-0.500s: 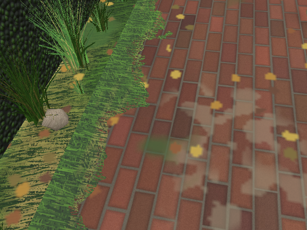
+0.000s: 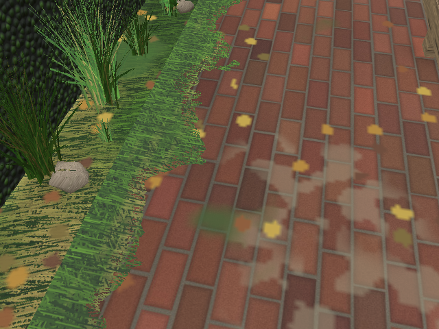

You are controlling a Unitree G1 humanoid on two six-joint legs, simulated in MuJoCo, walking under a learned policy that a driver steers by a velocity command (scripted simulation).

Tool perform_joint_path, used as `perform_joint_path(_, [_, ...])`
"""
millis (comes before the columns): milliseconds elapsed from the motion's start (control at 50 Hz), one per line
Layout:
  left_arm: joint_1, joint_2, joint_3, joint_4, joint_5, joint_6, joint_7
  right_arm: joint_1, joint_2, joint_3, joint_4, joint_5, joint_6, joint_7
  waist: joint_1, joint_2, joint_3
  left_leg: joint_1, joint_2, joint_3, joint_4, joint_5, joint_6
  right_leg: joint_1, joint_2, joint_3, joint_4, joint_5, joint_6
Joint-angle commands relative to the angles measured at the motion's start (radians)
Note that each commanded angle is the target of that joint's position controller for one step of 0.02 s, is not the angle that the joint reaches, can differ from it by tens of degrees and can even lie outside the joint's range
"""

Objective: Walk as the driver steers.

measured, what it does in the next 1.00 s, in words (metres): walks ahead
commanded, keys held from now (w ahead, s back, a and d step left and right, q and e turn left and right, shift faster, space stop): no key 0.58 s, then w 0.42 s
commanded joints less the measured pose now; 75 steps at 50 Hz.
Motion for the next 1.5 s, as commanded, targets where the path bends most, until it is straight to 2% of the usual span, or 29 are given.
perform_joint_path(20, [-0.002, 0.108, 0.021, -0.016, -0.001, -0.007, 0.006, -0.001, -0.127, -0.028, -0.033, 0.001, -0.015, -0.004, 0.000, 0.016, -0.020, -0.051, 0.061, -0.060, -0.116, 0.164, 0.026, 0.033, -0.013, 0.008, -0.053, 0.140, -0.011])
perform_joint_path(580, [0.075, 0.066, 0.008, 0.090, -0.005, -0.001, 0.023, 0.063, -0.099, -0.003, 0.148, 0.011, -0.013, -0.014, -0.009, 0.001, 0.003, -0.055, 0.027, -0.011, -0.118, 0.152, 0.014, 0.014, 0.000, -0.005, -0.063, 0.138, -0.019])
perform_joint_path(620, [0.099, 0.051, 0.005, 0.103, -0.011, 0.001, 0.025, 0.084, -0.104, -0.006, 0.165, 0.016, -0.007, -0.019, -0.012, 0.019, -0.004, -0.063, 0.011, -0.008, -0.136, -0.136, 0.031, -0.003, 0.039, -0.047, -0.032, -0.099, -0.030])
perform_joint_path(660, [0.082, 0.056, 0.007, 0.084, -0.016, -0.007, 0.026, 0.090, -0.139, -0.017, 0.159, 0.026, -0.007, -0.022, -0.025, 0.059, 0.074, -0.128, 0.055, -0.087, -0.182, -0.450, 0.083, -0.114, 0.061, -0.062, 0.032, -0.334, -0.055])
perform_joint_path(720, [0.058, 0.001, -0.005, 0.051, -0.022, -0.057, 0.004, 0.150, -0.196, -0.040, 0.169, 0.040, -0.034, -0.015, -0.045, 0.190, 0.112, -0.101, 0.250, -0.370, -0.312, -0.567, 0.197, -0.218, 0.047, -0.084, 0.229, -0.192, -0.069])
perform_joint_path(740, [0.064, 0.005, -0.003, 0.048, -0.027, -0.072, -0.006, 0.136, -0.192, -0.042, 0.163, 0.042, -0.040, -0.013, -0.034, 0.186, 0.124, -0.131, 0.282, -0.415, -0.328, -0.543, 0.219, -0.205, 0.024, -0.064, 0.252, -0.178, -0.088])
perform_joint_path(780, [0.159, -0.006, -0.003, 0.073, -0.038, -0.092, -0.019, 0.033, -0.169, -0.034, 0.126, 0.047, -0.044, -0.006, 0.042, 0.164, 0.130, -0.226, 0.235, -0.320, -0.278, -0.443, 0.179, -0.035, 0.020, -0.069, 0.069, -0.175, -0.130])
perform_joint_path(800, [0.246, 0.010, 0.005, 0.107, -0.034, -0.096, -0.019, -0.023, -0.146, -0.028, 0.102, 0.049, -0.045, -0.004, 0.081, 0.112, 0.124, -0.299, 0.162, -0.218, -0.182, -0.329, 0.134, 0.109, 0.020, -0.040, -0.045, -0.111, -0.133])
perform_joint_path(820, [0.362, 0.085, 0.027, 0.139, -0.026, -0.100, -0.018, -0.057, -0.086, -0.013, 0.080, 0.042, -0.055, 0.000, 0.110, -0.067, 0.079, -0.406, 0.047, -0.046, 0.093, -0.175, 0.067, 0.246, -0.109, 0.187, -0.155, -0.176, -0.167])
perform_joint_path(840, [0.475, 0.223, 0.059, 0.155, -0.024, -0.107, -0.031, -0.067, -0.058, -0.008, 0.034, 0.042, -0.074, -0.006, 0.125, -0.324, 0.036, -0.560, -0.044, 0.067, 0.379, -0.213, 0.024, 0.345, -0.323, 0.593, -0.316, -0.265, -0.294])
perform_joint_path(860, [0.427, 0.159, 0.037, 0.138, -0.004, -0.119, -0.035, -0.067, -0.103, -0.019, 0.035, 0.056, -0.090, -0.005, 0.089, -0.215, 0.056, -0.637, -0.002, -0.025, 0.570, -0.258, 0.037, 0.328, -0.376, 0.696, -0.334, -0.267, -0.329])
perform_joint_path(880, [0.362, 0.101, 0.023, 0.110, -0.008, -0.128, -0.035, -0.036, -0.104, -0.020, 0.049, 0.064, -0.101, 0.006, 0.050, -0.138, 0.094, -0.686, 0.042, -0.048, 0.652, -0.173, 0.059, 0.321, -0.349, 0.592, -0.317, -0.204, -0.304])
perform_joint_path(920, [0.306, 0.070, 0.011, 0.081, -0.018, -0.127, -0.042, -0.040, -0.110, -0.029, 0.065, 0.050, -0.114, 0.018, 0.027, -0.082, 0.091, -0.714, 0.101, -0.015, 0.628, -0.015, 0.077, 0.332, -0.278, 0.394, -0.325, -0.043, -0.241])
perform_joint_path(940, [0.314, 0.032, -0.001, 0.078, -0.013, -0.119, -0.041, -0.066, -0.118, -0.037, 0.059, 0.039, -0.115, 0.024, 0.030, -0.076, 0.077, -0.687, 0.120, 0.004, 0.593, 0.040, 0.076, 0.326, -0.234, 0.301, -0.334, 0.077, -0.212])
perform_joint_path(980, [0.352, 0.027, -0.006, 0.079, -0.008, -0.104, -0.031, -0.092, -0.082, -0.031, 0.050, 0.036, -0.110, 0.039, 0.034, -0.106, 0.058, -0.637, 0.123, 0.047, 0.512, 0.096, 0.048, 0.307, -0.199, 0.192, -0.341, 0.263, -0.210])
perform_joint_path(1060, [0.353, 0.080, -0.001, 0.052, -0.002, -0.087, -0.004, -0.271, -0.026, -0.005, -0.020, 0.037, -0.101, 0.048, 0.059, -0.085, 0.092, -0.517, 0.082, 0.106, 0.212, 0.240, 0.005, 0.170, -0.159, 0.080, -0.390, 0.288, -0.211])
perform_joint_path(1160, [0.382, 0.108, 0.017, 0.057, -0.025, -0.088, 0.001, -0.356, -0.073, -0.008, -0.066, 0.047, -0.099, 0.063, 0.039, -0.109, 0.122, -0.412, 0.060, 0.091, 0.041, 0.310, 0.040, 0.203, -0.217, 0.051, -0.400, 0.326, -0.204])
perform_joint_path(1200, [0.357, 0.124, 0.027, 0.047, -0.022, -0.080, 0.001, -0.305, -0.113, -0.025, -0.062, 0.043, -0.103, 0.066, -0.013, -0.118, 0.066, -0.320, 0.034, 0.099, 0.022, 0.273, 0.074, 0.272, -0.235, 0.029, -0.303, 0.583, -0.181])
perform_joint_path(1220, [0.343, 0.135, 0.032, 0.040, -0.016, -0.073, 0.000, -0.225, -0.141, -0.041, -0.042, 0.043, -0.103, 0.063, -0.062, -0.134, -0.002, -0.205, 0.003, 0.119, 0.033, 0.248, 0.094, 0.285, -0.227, 0.008, -0.194, 0.778, -0.167])
perform_joint_path(1240, [0.330, 0.126, 0.029, 0.031, -0.009, -0.063, -0.001, -0.063, -0.177, -0.065, 0.008, 0.047, -0.099, 0.057, -0.140, -0.129, -0.103, -0.005, -0.025, 0.137, 0.030, 0.241, 0.122, 0.248, -0.189, -0.023, -0.006, 0.886, -0.144])
perform_joint_path(1260, [0.321, 0.110, 0.019, 0.008, 0.002, -0.060, -0.002, 0.116, -0.224, -0.084, 0.052, 0.043, -0.093, 0.046, -0.212, -0.088, -0.219, 0.289, 0.088, 0.008, 0.053, 0.195, 0.169, 0.050, -0.151, -0.036, 0.258, 0.703, -0.116])
perform_joint_path(1280, [0.453, -0.048, -0.022, -0.011, 0.002, -0.080, -0.016, 0.236, -0.322, -0.104, 0.083, 0.019, -0.088, 0.046, -0.149, 0.197, -0.409, 0.646, 0.374, -0.505, -0.053, -0.066, 0.348, -0.326, 0.041, -0.047, 0.687, 0.087, -0.047])
perform_joint_path(1300, [0.420, -0.010, -0.015, 0.002, -0.025, -0.112, -0.023, 0.214, -0.239, -0.079, 0.088, 0.022, -0.088, 0.051, -0.159, 0.219, -0.423, 0.610, 0.413, -0.761, -0.250, -0.190, 0.358, -0.446, 0.070, 0.100, 0.848, -0.284, -0.067])
perform_joint_path(1320, [0.295, 0.079, 0.011, -0.044, -0.057, -0.131, -0.025, 0.102, -0.182, -0.061, 0.078, 0.029, -0.095, 0.052, -0.131, 0.176, -0.214, 0.445, 0.373, -0.603, -0.268, -0.178, 0.291, -0.543, 0.008, 0.087, 0.899, -0.231, -0.091])
perform_joint_path(1340, [0.224, 0.094, 0.015, -0.063, -0.060, -0.139, -0.019, 0.005, -0.147, -0.050, 0.056, 0.028, -0.101, 0.053, -0.097, 0.085, -0.123, 0.272, 0.338, -0.449, -0.288, -0.060, 0.258, -0.514, -0.050, 0.062, 0.860, -0.128, -0.102])
perform_joint_path(1360, [0.199, 0.092, 0.023, -0.064, -0.047, -0.135, -0.010, -0.053, -0.118, -0.041, 0.049, 0.018, -0.107, 0.058, -0.061, 0.034, -0.072, 0.129, 0.298, -0.331, -0.311, 0.066, 0.237, -0.458, -0.088, 0.045, 0.799, -0.060, -0.100])
perform_joint_path(1380, [0.222, 0.072, 0.029, -0.060, -0.034, -0.121, -0.005, -0.079, -0.099, -0.035, 0.052, 0.007, -0.112, 0.062, -0.020, 0.051, -0.054, 0.033, 0.259, -0.244, -0.341, 0.124, 0.223, -0.385, -0.119, 0.050, 0.752, -0.017, -0.099])
perform_joint_path(1420, [0.252, 0.027, 0.026, -0.057, -0.029, -0.095, -0.002, -0.068, -0.091, -0.033, 0.073, 0.009, -0.116, 0.064, 0.011, 0.076, -0.037, -0.058, 0.230, -0.165, -0.383, 0.173, 0.234, -0.326, -0.135, 0.039, 0.688, -0.012, -0.089])
perform_joint_path(1500, [0.091, 0.050, 0.038, -0.127, -0.012, -0.085, 0.000, 0.014, -0.143, -0.041, 0.111, 0.010, -0.118, 0.037, -0.009, 0.045, 0.025, -0.052, 0.225, -0.099, -0.432, 0.239, 0.248, -0.463, -0.151, 0.020, 0.486, 0.156, -0.051])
